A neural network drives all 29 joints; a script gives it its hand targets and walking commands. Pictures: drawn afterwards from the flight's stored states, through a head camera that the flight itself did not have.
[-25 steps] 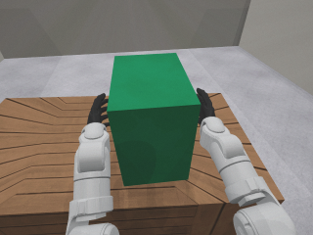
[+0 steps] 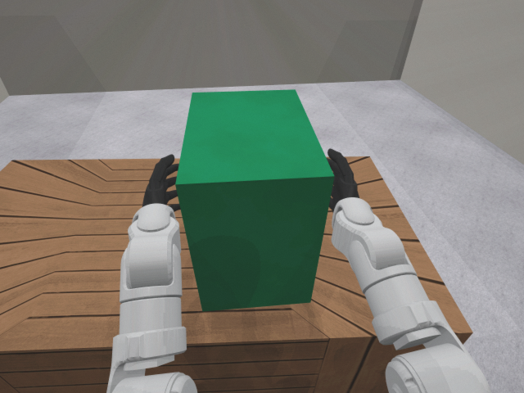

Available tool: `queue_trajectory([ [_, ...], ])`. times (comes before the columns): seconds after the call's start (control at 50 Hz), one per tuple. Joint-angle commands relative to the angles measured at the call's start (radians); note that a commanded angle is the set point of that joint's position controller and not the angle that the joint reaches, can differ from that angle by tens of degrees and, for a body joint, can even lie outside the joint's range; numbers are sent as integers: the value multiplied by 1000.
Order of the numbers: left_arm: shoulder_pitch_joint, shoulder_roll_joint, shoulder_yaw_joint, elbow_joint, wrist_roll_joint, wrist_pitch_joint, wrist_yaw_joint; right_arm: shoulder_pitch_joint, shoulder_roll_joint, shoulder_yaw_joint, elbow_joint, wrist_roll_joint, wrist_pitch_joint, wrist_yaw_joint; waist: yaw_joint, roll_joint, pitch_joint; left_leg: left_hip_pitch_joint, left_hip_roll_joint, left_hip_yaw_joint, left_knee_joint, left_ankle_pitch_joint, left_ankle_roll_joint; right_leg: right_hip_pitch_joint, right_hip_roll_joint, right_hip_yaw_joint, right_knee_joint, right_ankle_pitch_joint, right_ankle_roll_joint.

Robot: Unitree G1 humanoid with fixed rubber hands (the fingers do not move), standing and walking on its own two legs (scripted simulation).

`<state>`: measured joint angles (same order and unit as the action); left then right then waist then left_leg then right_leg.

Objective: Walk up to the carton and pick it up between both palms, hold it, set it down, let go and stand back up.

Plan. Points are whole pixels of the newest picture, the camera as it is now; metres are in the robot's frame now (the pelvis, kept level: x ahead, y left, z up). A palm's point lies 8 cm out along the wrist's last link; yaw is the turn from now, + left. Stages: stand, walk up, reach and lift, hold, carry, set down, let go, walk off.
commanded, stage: hold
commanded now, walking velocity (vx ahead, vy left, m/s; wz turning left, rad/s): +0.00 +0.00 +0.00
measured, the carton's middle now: (250, 196) +0.42 +0.01 +0.14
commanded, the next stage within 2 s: none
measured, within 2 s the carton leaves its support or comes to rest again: neither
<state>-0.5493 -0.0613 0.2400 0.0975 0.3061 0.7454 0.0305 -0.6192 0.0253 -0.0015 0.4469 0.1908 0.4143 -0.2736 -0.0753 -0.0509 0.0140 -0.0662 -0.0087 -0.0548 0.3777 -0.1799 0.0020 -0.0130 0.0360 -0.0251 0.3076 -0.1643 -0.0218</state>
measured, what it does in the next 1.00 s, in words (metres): stands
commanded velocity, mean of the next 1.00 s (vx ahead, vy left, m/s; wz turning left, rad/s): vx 0.00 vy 0.00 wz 0.00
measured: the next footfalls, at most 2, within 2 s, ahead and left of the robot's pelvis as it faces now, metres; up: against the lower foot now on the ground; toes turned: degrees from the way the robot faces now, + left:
none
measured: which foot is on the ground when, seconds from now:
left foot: down 0.00-1.00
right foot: down 0.00-1.00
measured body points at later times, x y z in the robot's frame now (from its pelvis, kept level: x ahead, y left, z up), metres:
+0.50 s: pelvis +0.00 +0.00 +0.00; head -0.04 +0.03 +0.45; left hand +0.38 +0.15 +0.17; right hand +0.38 -0.12 +0.17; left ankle +0.03 +0.11 -0.75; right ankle +0.01 -0.10 -0.75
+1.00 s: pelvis +0.01 +0.00 +0.00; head -0.04 +0.03 +0.45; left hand +0.37 +0.15 +0.18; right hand +0.37 -0.13 +0.17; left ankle +0.03 +0.11 -0.75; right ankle +0.01 -0.10 -0.75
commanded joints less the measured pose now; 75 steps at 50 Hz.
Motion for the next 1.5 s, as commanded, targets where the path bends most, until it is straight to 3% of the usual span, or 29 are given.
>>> queue_trajectory([
  [0.0, -852, -631, -544, -162, -196, -113, -148, -945, 613, 361, -342, 73, -109, 136, -5, 65, -462, 138, -29, 38, -64, 176, -15, 67, 13, -18, -37, 134, 66],
  [0.04, -824, -643, -545, -147, -194, -117, -139, -977, 627, 385, -385, 91, -120, 136, 11, 100, -512, 148, -31, 43, -32, 251, -28, 83, 17, -16, -28, 193, 66],
  [0.06, -857, -627, -529, -115, -177, -115, -135, -945, 606, 348, -296, 70, -110, 138, -4, 125, -443, 144, -32, 46, -49, 214, -30, 59, 14, -16, -34, 137, 63],
  [0.12, -832, -655, -570, -183, -211, -127, -125, -936, 612, 381, -341, 95, -128, 141, 9, 113, -550, 169, -23, 36, -23, 310, -37, 77, 33, -20, -21, 220, 67],
  [0.26, -847, -637, -483, -8, -160, -110, -144, -936, 595, 308, -202, 40, -114, 141, -13, 54, -353, 98, -19, 49, -81, 97, -9, 35, 11, -19, -53, 56, 61],
  [0.32, -869, -620, -458, -7, -147, -118, -149, -985, 604, 298, -224, 35, -125, 143, 15, 69, -388, 98, -26, 50, -81, 90, -2, 51, 8, -13, -54, 48, 64],
  [0.34, -885, -634, -482, -48, -165, -125, -151, -1007, 616, 300, -264, 48, -140, 144, -15, 105, -431, 125, -30, 59, -71, 125, -12, 55, 13, -21, -47, 88, 62],
  [0.42, -869, -643, -491, -38, -171, -129, -134, -1006, 613, 340, -286, 75, -136, 136, 7, 85, -466, 139, -29, 55, -47, 215, -16, 75, 24, -33, -44, 147, 74],
  [0.48, -873, -684, -594, -166, -235, -146, -119, -986, 627, 399, -364, 125, -145, 132, -29, 104, -575, 204, -30, 34, 2, 391, -45, 96, 33, -25, -17, 280, 74],
  [0.52, -815, -679, -569, -127, -217, -137, -116, -989, 620, 408, -388, 105, -135, 130, -14, 78, -533, 192, -27, 33, 1, 348, -37, 86, 41, -37, -32, 250, 74],
  [0.54, -804, -630, -526, -88, -183, -126, -119, -913, 591, 361, -276, 94, -116, 127, -11, 99, -442, 171, -21, 38, -21, 309, -35, 68, 26, -24, -39, 197, 68],
  [0.56, -827, -688, -618, -257, -251, -139, -116, -944, 622, 410, -415, 121, -143, 127, -32, 112, -631, 225, -22, 26, 12, 422, -52, 106, 39, -32, -12, 316, 66],
  [0.58, -786, -634, -559, -116, -193, -124, -117, -858, 582, 372, -282, 110, -110, 122, -30, 110, -435, 176, -25, 31, -11, 343, -47, 59, 26, -31, -39, 238, 72],
  [0.64, -827, -626, -552, -165, -199, -124, -127, -875, 615, 361, -287, 102, -114, 125, -41, 118, -439, 161, -29, 37, -22, 294, -43, 74, 25, -24, -40, 215, 69],
  [0.74, -754, -643, -591, -208, -209, -113, -127, -902, 584, 397, -417, 129, -119, 120, -28, 145, -513, 207, -29, 35, 1, 406, -55, 108, 37, -30, -32, 284, 68],
  [0.84, -679, -633, -590, -247, -212, -109, -119, -864, 605, 469, -482, 157, -111, 111, -1, 61, -511, 188, -30, 28, 12, 479, -44, 148, 46, -8, -17, 406, 83],
  [0.88, -712, -624, -605, -305, -226, -115, -117, -840, 600, 484, -476, 170, -110, 112, 4, 84, -536, 203, -35, 29, 22, 517, -48, 155, 37, -5, -3, 448, 83],
  [0.96, -733, -588, -551, -214, -182, -94, -133, -805, 585, 418, -351, 119, -88, 102, -15, 53, -393, 157, -35, 39, -26, 292, -27, 89, 21, -11, -32, 263, 83],
  [1.02, -734, -617, -575, -231, -208, -92, -138, -876, 603, 416, -460, 123, -108, 105, -8, 75, -485, 166, -35, 39, -15, 328, -32, 109, 23, -13, -27, 299, 75],
  [1.04, -745, -587, -536, -166, -166, -88, -141, -844, 601, 391, -353, 98, -90, 107, -19, 87, -375, 152, -32, 47, -34, 251, -31, 69, 20, -9, -39, 221, 72],
  [1.06, -745, -601, -541, -159, -179, -86, -146, -869, 605, 401, -374, 88, -99, 108, -7, 53, -385, 134, -37, 48, -37, 237, -18, 84, 19, -12, -41, 214, 73],
  [1.14, -775, -626, -564, -166, -195, -90, -151, -876, 597, 362, -352, 87, -109, 115, -28, 130, -415, 152, -30, 52, -42, 250, -37, 77, 18, -14, -37, 198, 64],
  [1.2, -787, -622, -548, -114, -183, -91, -149, -912, 583, 338, -325, 57, -109, 120, -37, 113, -384, 139, -31, 48, -44, 192, -30, 46, 8, -19, -50, 135, 58],
  [1.22, -822, -654, -591, -212, -203, -104, -146, -889, 598, 352, -357, 69, -118, 125, -41, 155, -465, 171, -30, 41, -44, 248, -36, 54, 17, -19, -32, 178, 61],
  [1.24, -844, -634, -591, -196, -204, -107, -141, -894, 597, 347, -332, 75, -110, 128, -44, 127, -447, 167, -27, 42, -33, 246, -38, 47, 17, -22, -40, 163, 62],
  [1.3, -803, -646, -590, -121, -209, -116, -137, -942, 603, 371, -388, 90, -120, 129, -32, 131, -473, 177, -37, 37, -21, 297, -42, 50, 18, -32, -35, 217, 64],
  [1.32, -827, -682, -612, -206, -231, -128, -126, -950, 628, 397, -410, 100, -132, 135, -20, 134, -553, 194, -26, 30, -4, 362, -53, 68, 30, -36, -14, 258, 57],
  [1.46, -788, -636, -529, -112, -177, -117, -134, -886, 598, 365, -303, 77, -110, 131, -14, 62, -443, 154, -27, 39, -45, 243, -26, 69, 29, -25, -42, 179, 70],
  [1.48, -765, -621, -515, -115, -183, -113, -139, -913, 610, 398, -353, 100, -117, 131, 19, 37, -472, 154, -27, 42, -41, 269, -14, 78, 26, -21, -37, 211, 75],
])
